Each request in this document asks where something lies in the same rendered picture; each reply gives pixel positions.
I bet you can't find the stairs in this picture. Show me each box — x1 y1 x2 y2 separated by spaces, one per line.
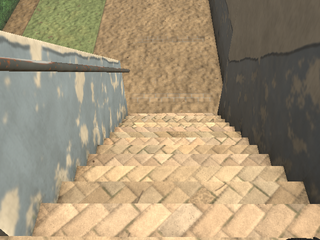
32 113 320 238

